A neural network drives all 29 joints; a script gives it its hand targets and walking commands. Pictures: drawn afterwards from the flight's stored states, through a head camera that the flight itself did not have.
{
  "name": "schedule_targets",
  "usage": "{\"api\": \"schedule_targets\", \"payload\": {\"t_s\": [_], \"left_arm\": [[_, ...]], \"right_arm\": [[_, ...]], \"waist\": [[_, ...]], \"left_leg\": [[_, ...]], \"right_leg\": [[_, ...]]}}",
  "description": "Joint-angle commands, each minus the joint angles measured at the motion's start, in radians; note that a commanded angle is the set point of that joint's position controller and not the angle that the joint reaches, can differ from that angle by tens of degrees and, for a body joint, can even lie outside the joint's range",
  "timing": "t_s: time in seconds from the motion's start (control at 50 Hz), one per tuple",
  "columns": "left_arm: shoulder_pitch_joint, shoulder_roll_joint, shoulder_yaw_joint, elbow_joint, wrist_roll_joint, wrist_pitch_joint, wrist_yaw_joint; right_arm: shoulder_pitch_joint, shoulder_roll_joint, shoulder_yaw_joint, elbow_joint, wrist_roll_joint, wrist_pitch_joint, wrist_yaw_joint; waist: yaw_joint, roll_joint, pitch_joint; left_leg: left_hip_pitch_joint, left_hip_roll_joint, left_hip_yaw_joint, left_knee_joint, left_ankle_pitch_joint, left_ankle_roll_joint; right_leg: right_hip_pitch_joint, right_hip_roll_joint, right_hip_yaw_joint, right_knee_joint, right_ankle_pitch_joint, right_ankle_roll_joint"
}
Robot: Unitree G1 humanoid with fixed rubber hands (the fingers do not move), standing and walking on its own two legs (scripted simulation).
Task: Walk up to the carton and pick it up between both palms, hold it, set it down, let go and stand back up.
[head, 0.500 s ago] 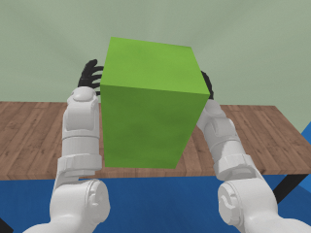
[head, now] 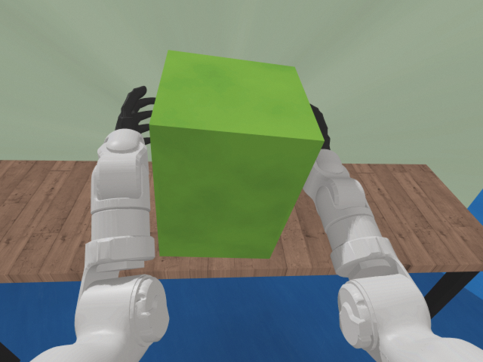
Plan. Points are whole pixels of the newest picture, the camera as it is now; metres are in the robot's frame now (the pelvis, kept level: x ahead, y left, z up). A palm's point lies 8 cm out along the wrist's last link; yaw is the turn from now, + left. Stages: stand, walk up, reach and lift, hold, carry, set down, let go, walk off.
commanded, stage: reach and lift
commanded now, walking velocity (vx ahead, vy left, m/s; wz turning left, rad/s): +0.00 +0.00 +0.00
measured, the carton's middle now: (224, 165) +0.39 -0.01 +0.18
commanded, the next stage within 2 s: hold in 0.34 s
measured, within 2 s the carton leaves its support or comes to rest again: neither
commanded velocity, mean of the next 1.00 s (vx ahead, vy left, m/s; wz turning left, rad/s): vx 0.00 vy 0.00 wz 0.00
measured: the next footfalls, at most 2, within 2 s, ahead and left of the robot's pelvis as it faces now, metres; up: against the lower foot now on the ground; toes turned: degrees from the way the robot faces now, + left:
none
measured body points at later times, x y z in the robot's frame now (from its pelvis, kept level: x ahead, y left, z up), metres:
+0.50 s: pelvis +0.00 +0.00 +0.00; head -0.07 +0.03 +0.44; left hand +0.39 +0.14 +0.26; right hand +0.38 -0.15 +0.24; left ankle +0.00 +0.11 -0.75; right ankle +0.04 -0.11 -0.75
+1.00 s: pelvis +0.00 -0.01 +0.00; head -0.08 +0.01 +0.44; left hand +0.39 +0.15 +0.28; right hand +0.38 -0.15 +0.26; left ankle +0.00 +0.11 -0.75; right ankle +0.04 -0.11 -0.75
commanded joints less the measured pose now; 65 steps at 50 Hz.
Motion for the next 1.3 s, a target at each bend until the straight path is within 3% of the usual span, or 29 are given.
{"api": "schedule_targets", "payload": {"t_s": [0.0, 0.3, 0.46, 0.56, 0.62, 0.78, 0.96, 1.28], "left_arm": [[-0.567, -0.597, -0.418, -0.019, -0.124, -0.032, -0.12], [-0.62, -0.605, -0.413, 0.005, -0.139, -0.018, -0.119], [-0.607, -0.607, -0.443, -0.118, -0.15, 0.035, -0.103], [-0.637, -0.605, -0.423, -0.068, -0.136, 0.073, -0.126], [-0.676, -0.609, -0.416, -0.034, -0.146, 0.069, -0.138], [-0.713, -0.583, -0.363, 0.024, -0.154, 0.052, -0.147], [-0.715, -0.557, -0.338, 0.009, -0.148, 0.052, -0.149], [-0.705, -0.573, -0.38, -0.043, -0.163, 0.064, -0.155]], "right_arm": [[-0.872, 0.574, 0.374, -0.324, 0.08, -0.046, 0.081], [-0.915, 0.571, 0.366, -0.3, 0.109, -0.007, 0.074], [-0.935, 0.577, 0.48, -0.388, 0.228, 0.041, 0.048], [-0.933, 0.563, 0.408, -0.327, 0.2, 0.091, 0.049], [-0.956, 0.57, 0.367, -0.294, 0.177, 0.107, 0.054], [-0.986, 0.591, 0.363, -0.265, 0.192, 0.134, 0.046], [-0.996, 0.607, 0.404, -0.313, 0.234, 0.143, 0.03], [-0.969, 0.596, 0.413, -0.346, 0.242, 0.156, 0.017]], "waist": [[-0.007, 0.061, -0.36], [-0.012, 0.074, -0.362], [0.038, 0.096, -0.43], [0.02, 0.091, -0.292], [0.008, 0.096, -0.284], [0.017, 0.086, -0.333], [0.037, 0.065, -0.371], [0.014, 0.085, -0.366]], "left_leg": [[-0.08, -0.051, 0.043, -0.054, 0.22, -0.017], [-0.09, -0.047, 0.038, -0.054, 0.22, -0.029], [-0.015, -0.043, 0.037, -0.001, 0.412, -0.042], [-0.122, -0.036, 0.058, -0.076, 0.203, -0.034], [-0.169, -0.035, 0.055, -0.093, 0.127, -0.034], [-0.191, -0.046, 0.045, -0.086, 0.119, -0.031], [-0.158, -0.061, 0.045, -0.064, 0.162, -0.024], [-0.146, -0.057, 0.04, -0.061, 0.184, -0.038]], "right_leg": [[0.219, 0.042, 0.001, 0.024, 0.173, 0.047], [0.207, 0.05, 0.005, 0.023, 0.147, 0.041], [0.229, 0.071, 0.012, 0.038, 0.205, 0.033], [0.205, 0.062, 0.02, 0.02, 0.037, 0.029], [0.21, 0.056, 0.027, 0.021, 0.022, 0.025], [0.234, 0.054, 0.03, 0.029, 0.072, 0.03], [0.237, 0.053, 0.027, 0.031, 0.13, 0.046], [0.235, 0.052, 0.026, 0.034, 0.141, 0.044]]}}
